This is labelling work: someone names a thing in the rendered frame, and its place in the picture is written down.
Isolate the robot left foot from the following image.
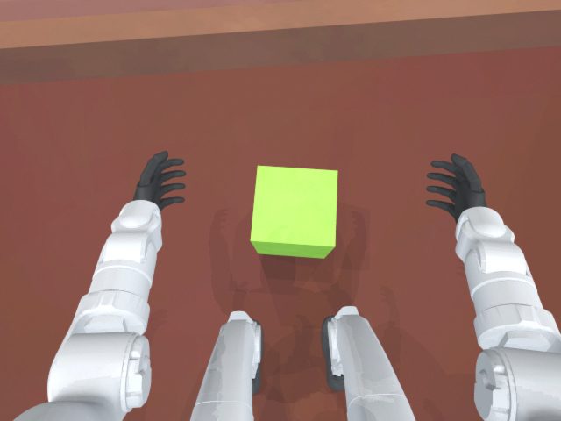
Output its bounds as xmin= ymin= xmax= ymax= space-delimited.
xmin=252 ymin=319 xmax=263 ymax=395

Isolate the robot left forearm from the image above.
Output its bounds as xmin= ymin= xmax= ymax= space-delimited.
xmin=47 ymin=200 xmax=162 ymax=402

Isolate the robot right hand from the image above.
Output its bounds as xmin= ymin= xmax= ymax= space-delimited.
xmin=426 ymin=153 xmax=487 ymax=224

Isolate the robot left hand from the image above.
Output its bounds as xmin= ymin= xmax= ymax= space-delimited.
xmin=132 ymin=151 xmax=186 ymax=211

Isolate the robot right foot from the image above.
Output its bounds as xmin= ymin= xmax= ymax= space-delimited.
xmin=322 ymin=316 xmax=345 ymax=391

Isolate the robot right forearm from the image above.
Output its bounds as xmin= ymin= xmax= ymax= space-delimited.
xmin=455 ymin=207 xmax=561 ymax=353

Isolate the left robot upper arm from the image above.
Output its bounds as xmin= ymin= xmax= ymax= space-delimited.
xmin=13 ymin=332 xmax=152 ymax=421

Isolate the carton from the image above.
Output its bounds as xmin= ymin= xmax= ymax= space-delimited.
xmin=251 ymin=166 xmax=337 ymax=259

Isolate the robot foot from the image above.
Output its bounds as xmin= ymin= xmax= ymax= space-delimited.
xmin=252 ymin=319 xmax=263 ymax=395
xmin=322 ymin=316 xmax=345 ymax=391

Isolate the right robot upper arm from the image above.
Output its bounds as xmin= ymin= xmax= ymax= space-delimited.
xmin=474 ymin=346 xmax=561 ymax=421

